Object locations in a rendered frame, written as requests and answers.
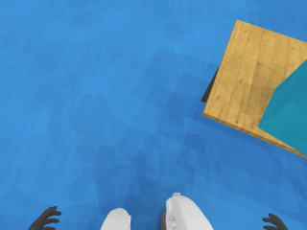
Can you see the robot left hand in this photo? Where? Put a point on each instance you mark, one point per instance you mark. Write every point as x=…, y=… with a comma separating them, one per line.
x=44, y=219

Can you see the carton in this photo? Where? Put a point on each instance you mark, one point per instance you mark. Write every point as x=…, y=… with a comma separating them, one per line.
x=285, y=117

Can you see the right robot shin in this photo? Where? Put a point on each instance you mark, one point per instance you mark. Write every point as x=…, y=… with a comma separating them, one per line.
x=171, y=225

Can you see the table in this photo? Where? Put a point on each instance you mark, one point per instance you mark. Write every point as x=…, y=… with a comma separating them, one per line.
x=255, y=62

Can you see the robot right hand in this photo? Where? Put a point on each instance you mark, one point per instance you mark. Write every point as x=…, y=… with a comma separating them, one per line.
x=275, y=220

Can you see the robot right thigh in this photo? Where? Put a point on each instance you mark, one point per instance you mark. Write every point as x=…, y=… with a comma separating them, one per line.
x=186, y=214

